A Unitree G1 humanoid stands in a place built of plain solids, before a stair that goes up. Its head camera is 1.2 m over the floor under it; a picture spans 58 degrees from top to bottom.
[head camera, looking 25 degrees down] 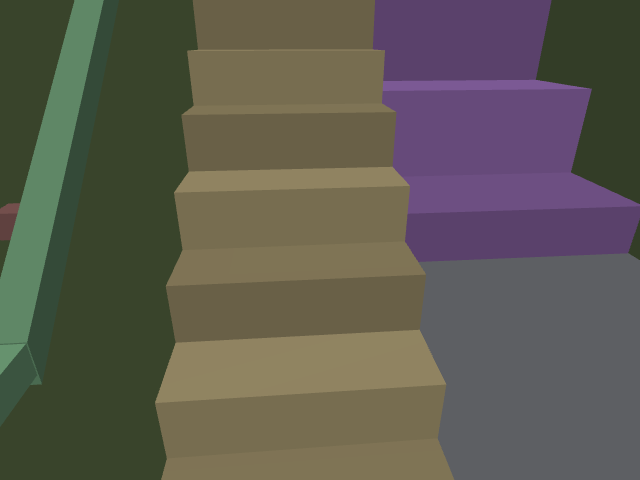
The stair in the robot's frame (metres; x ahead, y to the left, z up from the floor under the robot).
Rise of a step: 0.19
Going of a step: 0.23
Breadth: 0.74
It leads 5 degrees to the left of straight ahead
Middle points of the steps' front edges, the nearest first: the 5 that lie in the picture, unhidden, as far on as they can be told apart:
0.83 0.04 0.39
1.06 0.06 0.58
1.29 0.08 0.77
1.53 0.10 0.97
1.76 0.12 1.16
